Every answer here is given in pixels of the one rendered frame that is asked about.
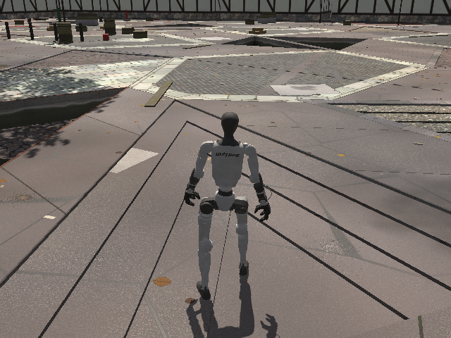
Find left robot forearm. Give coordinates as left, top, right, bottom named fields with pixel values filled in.
left=185, top=168, right=200, bottom=194

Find robot left hand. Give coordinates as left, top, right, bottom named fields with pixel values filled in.
left=184, top=191, right=200, bottom=206

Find right robot upper arm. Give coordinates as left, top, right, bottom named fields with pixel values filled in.
left=243, top=143, right=260, bottom=183

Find robot right hand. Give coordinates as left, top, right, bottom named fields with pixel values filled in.
left=254, top=203, right=271, bottom=222

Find robot left foot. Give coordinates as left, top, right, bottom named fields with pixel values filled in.
left=197, top=281, right=211, bottom=300

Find robot left thigh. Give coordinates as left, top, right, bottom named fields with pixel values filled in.
left=198, top=197, right=215, bottom=254

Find right robot forearm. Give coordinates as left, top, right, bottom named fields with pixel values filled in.
left=254, top=173, right=268, bottom=206

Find left robot upper arm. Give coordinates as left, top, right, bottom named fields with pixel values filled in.
left=193, top=141, right=214, bottom=179

